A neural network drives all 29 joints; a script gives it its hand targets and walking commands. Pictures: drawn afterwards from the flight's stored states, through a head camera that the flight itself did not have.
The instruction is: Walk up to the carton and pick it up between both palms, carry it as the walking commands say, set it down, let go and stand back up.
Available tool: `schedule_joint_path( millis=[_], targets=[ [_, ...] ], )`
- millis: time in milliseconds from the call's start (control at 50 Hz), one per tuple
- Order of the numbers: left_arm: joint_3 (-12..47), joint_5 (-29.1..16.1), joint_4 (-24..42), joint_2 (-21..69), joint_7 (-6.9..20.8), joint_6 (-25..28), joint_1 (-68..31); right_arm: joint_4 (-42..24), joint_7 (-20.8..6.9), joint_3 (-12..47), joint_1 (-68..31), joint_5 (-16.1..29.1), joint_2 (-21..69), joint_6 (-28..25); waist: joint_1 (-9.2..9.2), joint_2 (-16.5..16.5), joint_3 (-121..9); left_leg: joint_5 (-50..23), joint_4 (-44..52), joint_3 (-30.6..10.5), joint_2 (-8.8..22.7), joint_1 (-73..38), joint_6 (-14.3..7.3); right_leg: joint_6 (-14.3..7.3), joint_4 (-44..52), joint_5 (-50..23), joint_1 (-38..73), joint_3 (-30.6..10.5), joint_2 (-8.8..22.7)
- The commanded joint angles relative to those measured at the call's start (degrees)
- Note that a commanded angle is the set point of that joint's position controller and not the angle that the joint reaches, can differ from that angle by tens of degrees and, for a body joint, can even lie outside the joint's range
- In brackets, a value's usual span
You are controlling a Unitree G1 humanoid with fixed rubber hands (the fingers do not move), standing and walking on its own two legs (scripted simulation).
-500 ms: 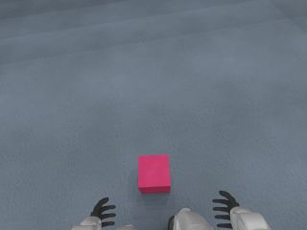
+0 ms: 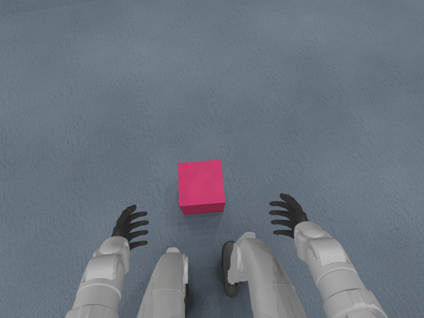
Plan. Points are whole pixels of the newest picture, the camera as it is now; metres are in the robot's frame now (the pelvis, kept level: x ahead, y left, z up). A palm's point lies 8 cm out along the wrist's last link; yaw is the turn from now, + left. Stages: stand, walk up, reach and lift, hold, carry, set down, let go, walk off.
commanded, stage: reach and lift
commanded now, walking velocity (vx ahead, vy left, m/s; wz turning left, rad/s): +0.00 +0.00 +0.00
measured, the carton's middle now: (201, 188) +0.48 +0.06 -0.60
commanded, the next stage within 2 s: none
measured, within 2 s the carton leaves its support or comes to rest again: neither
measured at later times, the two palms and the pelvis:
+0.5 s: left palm (140, 171) +0.40 +0.19 -0.14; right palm (289, 172) +0.39 -0.17 -0.15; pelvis -0.04 +0.04 -0.04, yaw +1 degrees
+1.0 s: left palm (149, 155) +0.47 +0.19 -0.22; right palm (274, 149) +0.49 -0.16 -0.22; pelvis +0.01 +0.02 -0.03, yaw +6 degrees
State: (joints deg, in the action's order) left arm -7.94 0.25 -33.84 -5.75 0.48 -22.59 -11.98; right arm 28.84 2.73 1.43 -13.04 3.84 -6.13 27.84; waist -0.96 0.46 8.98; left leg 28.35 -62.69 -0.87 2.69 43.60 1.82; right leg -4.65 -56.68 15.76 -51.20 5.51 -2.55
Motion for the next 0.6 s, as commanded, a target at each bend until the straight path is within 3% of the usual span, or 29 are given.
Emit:
schedule_joint_path(
  millis=[0,20,40,60,80,100,120,140,160,180,200,220,240,260,280,300,320,340,360,380,400,420,460,480,500,520,540,560,580],
  targets=[
    [-1.6,0.2,6.2,-10.2,-0.9,1.3,-23.2,-6.3,0.4,-8.2,-21.8,-2.0,-7.3,-2.3,1.94,1.3,-33.0,0.1,6.9,1.1,-0.3,14.0,-2.5,5.8,11.9,23.7,35.4,-20.3,5.3],
    [-3.1,-1.9,3.3,-11.5,-1.4,1.2,-35.0,-0.8,0.2,-7.1,-32.6,-0.7,-7.6,-2.2,-0.61,1.5,-27.4,4.5,6.5,0.4,-0.5,19.8,-2.9,4.7,11.4,29.5,29.4,-20.1,5.2],
    [-3.3,-0.3,3.2,-9.8,-1.8,1.0,-31.0,0.7,0.4,-6.3,-25.7,-0.4,-4.4,-1.6,0.12,1.7,-35.7,2.5,7.2,1.6,-0.9,17.2,-2.2,4.6,12.8,26.1,35.4,-21.1,5.3],
    [-1.2,-2.3,1.6,-9.3,-2.4,0.6,-35.4,1.6,0.4,-7.4,-32.0,-0.2,-6.1,-1.3,1.75,1.1,-31.8,2.3,7.3,1.6,-1.2,19.8,-2.6,5.0,10.6,24.1,32.6,-18.6,4.8],
    [1.7,-1.7,0.9,-7.1,-2.7,-0.2,-32.1,4.9,0.4,-9.6,-26.2,-2.2,-6.7,-1.6,4.11,-2.4,-32.5,1.6,8.9,0.6,-1.0,17.4,-2.1,4.1,9.3,19.7,31.6,-17.4,3.7],
    [0.6,-1.6,1.2,-7.3,-3.5,0.0,-29.9,6.1,-0.1,-11.0,-26.1,-2.8,-10.2,-2.3,1.86,-7.2,-37.1,2.9,11.2,0.0,-1.0,15.0,-1.2,3.6,4.5,15.7,29.2,-14.1,1.9],
    [2.2,-3.7,8.2,-5.8,-4.3,0.8,-44.6,1.8,-0.8,-13.5,-37.8,-2.6,-13.7,-3.7,5.29,-9.4,-45.5,6.3,10.6,0.0,-0.8,14.6,-0.7,3.7,1.7,14.8,29.2,-12.0,2.1],
    [1.2,-2.8,5.1,-7.1,-5.8,0.1,-44.4,5.0,-1.0,-13.6,-37.6,-2.7,-16.3,-2.6,3.85,-12.8,-47.0,10.4,12.5,-0.3,-0.8,12.2,-0.8,3.8,0.9,15.1,31.3,-11.4,1.5],
    [3.3,-5.6,5.1,-3.8,-6.7,-0.2,-47.7,7.0,-1.6,-12.7,-39.7,-2.4,-15.9,-2.9,6.03,-11.2,-43.8,12.5,14.7,-1.3,-0.6,12.1,-0.9,3.6,1.0,13.2,27.4,-8.4,0.3],
    [1.7,-3.4,2.0,-5.3,-7.6,-0.8,-44.7,9.8,-1.9,-10.9,-37.9,-3.0,-14.6,-2.1,4.85,-8.4,-45.7,11.3,13.7,1.5,-1.7,13.2,-1.0,3.6,0.3,12.3,30.5,-7.8,0.0],
    [2.8,-4.0,-0.3,-5.4,-8.3,-1.3,-40.6,8.6,-1.9,-13.5,-37.4,-5.1,-17.7,-2.3,5.27,-7.7,-47.0,12.0,14.8,-1.3,-1.3,13.3,-1.3,3.8,-2.3,8.6,27.6,-6.6,-0.7],
    [1.9,-3.7,-3.9,-6.0,-8.6,-1.3,-43.2,11.3,-2.5,-11.1,-39.9,-4.1,-16.5,-3.1,3.59,-8.6,-47.1,10.8,12.8,-0.4,-1.6,15.6,-1.1,3.1,-1.9,10.0,24.3,-7.3,-0.1],
    [1.5,-6.3,0.1,-7.9,-9.4,-0.8,-49.7,9.4,-2.5,-9.9,-46.9,-2.6,-17.2,-3.3,6.45,-4.7,-47.5,14.4,13.3,-0.5,-1.5,19.4,-2.4,3.8,-1.9,13.0,30.1,-7.1,-0.8],
    [2.4,-8.3,10.4,-5.6,-10.3,-0.5,-55.9,0.9,-2.4,-9.0,-50.5,1.0,-18.5,-4.5,4.85,-6.4,-51.8,15.4,14.6,-2.1,-1.1,13.1,-1.9,4.1,1.7,15.4,36.1,-9.5,0.0],
    [1.7,-7.1,5.4,-8.1,-11.5,-0.9,-55.5,3.2,-2.2,-8.6,-54.6,0.2,-19.5,-4.2,2.65,-3.9,-56.9,14.6,13.1,-1.4,-0.8,14.9,-1.2,4.2,0.8,14.8,34.2,-8.7,0.0],
    [0.5,-6.6,-1.5,-8.4,-12.4,-1.1,-60.7,3.4,-2.5,-10.6,-62.7,-0.9,-23.3,-5.1,4.08,-3.4,-50.7,18.7,13.6,-2.8,-0.4,21.2,-1.5,4.6,-2.1,16.8,28.5,-6.7,-0.4],
    [-2.1,-6.3,-3.7,-8.3,-12.8,-0.4,-53.1,5.8,-2.7,-5.8,-56.6,1.0,-17.5,-5.5,1.11,0.3,-49.8,18.9,16.0,-3.8,-0.3,19.1,-2.3,4.6,-1.6,16.4,32.7,-7.8,-0.7],
    [0.1,-8.4,-5.6,-6.6,-13.0,0.0,-55.5,7.8,-2.8,-7.2,-59.5,0.2,-17.7,-6.1,3.82,2.0,-49.1,16.6,15.4,-3.9,-0.7,19.9,-2.5,4.1,-3.1,10.6,27.4,-5.2,-0.9],
    [-0.5,-7.8,-0.8,-7.0,-13.1,1.2,-55.6,5.8,-2.5,-6.2,-57.6,2.0,-17.1,-7.2,1.14,4.3,-52.2,9.1,12.5,-1.3,-2.9,17.1,-1.8,3.4,0.0,11.2,29.8,-8.4,0.9],
    [-2.2,-6.9,1.0,-9.3,-14.0,2.2,-57.3,6.2,-2.1,-9.0,-59.4,1.1,-19.4,-8.1,1.57,3.1,-52.3,7.1,12.6,-2.5,-3.2,16.3,-1.4,4.1,-0.7,8.5,25.1,-6.5,0.2],
    [-4.8,-6.1,1.1,-12.1,-14.3,4.0,-61.6,5.9,-1.3,-9.9,-63.2,0.3,-21.3,-9.3,-0.44,3.5,-55.3,3.5,9.9,1.0,-4.6,18.6,-0.2,4.0,2.5,11.5,25.4,-10.3,0.3],
    [-3.9,-7.8,-1.8,-10.4,-13.6,4.7,-64.3,8.5,-1.0,-7.8,-66.6,2.1,-20.1,-9.8,-1.51,1.4,-56.0,7.1,10.9,-0.4,-3.9,21.3,-1.1,4.0,-0.2,11.7,27.3,-10.2,0.5],
    [-3.4,-7.0,-5.5,-8.8,-13.1,6.0,-57.7,8.7,-0.3,-9.3,-61.4,0.7,-19.3,-11.8,0.46,4.1,-54.9,3.2,11.1,-0.5,-4.2,22.3,-0.5,4.1,0.1,7.5,27.7,-9.9,0.8],
    [-4.9,-5.9,-4.0,-7.5,-12.9,7.8,-57.3,7.0,-0.6,-9.7,-62.1,0.6,-18.4,-13.5,-0.89,1.5,-58.7,1.0,10.8,-0.4,-4.6,20.5,0.0,4.1,1.0,5.5,27.5,-10.4,1.0],
    [-4.7,-7.2,-3.8,-9.0,-12.7,8.4,-62.1,10.3,-0.5,-8.6,-65.2,-0.3,-20.6,-13.9,-0.69,6.8,-62.6,1.1,6.7,1.6,-5.7,24.0,0.9,4.3,0.2,9.2,27.5,-11.4,1.3],
    [-7.9,-5.2,-3.5,-11.0,-12.1,9.9,-57.7,5.0,-0.2,-5.2,-64.8,2.2,-16.4,-14.7,-3.43,10.1,-64.8,-1.5,7.9,2.5,-5.8,23.2,-0.2,5.2,2.8,6.4,33.2,-13.0,2.0],
    [-8.2,-4.8,-2.1,-11.7,-12.0,10.4,-56.3,7.2,-0.1,-7.3,-62.1,0.7,-17.8,-15.2,-1.33,9.9,-69.9,-4.2,6.6,3.0,-6.1,26.2,0.3,4.6,0.4,-3.7,35.9,-14.2,1.8],
    [-7.3,-5.6,2.0,-11.4,-11.2,11.2,-57.8,3.5,0.2,-7.5,-62.9,1.1,-19.1,-16.1,-0.56,10.2,-75.7,-4.8,6.4,3.5,-7.1,30.2,0.4,4.7,-0.9,-8.3,42.7,-15.6,2.3],
    [-6.5,-5.0,-0.5,-12.2,-10.8,11.2,-58.8,5.7,0.2,-8.9,-65.7,0.2,-16.4,-15.9,0.12,11.3,-74.2,-5.1,7.8,1.9,-7.1,32.1,0.2,5.0,-2.7,-9.6,40.2,-14.3,2.0]
  ],
)
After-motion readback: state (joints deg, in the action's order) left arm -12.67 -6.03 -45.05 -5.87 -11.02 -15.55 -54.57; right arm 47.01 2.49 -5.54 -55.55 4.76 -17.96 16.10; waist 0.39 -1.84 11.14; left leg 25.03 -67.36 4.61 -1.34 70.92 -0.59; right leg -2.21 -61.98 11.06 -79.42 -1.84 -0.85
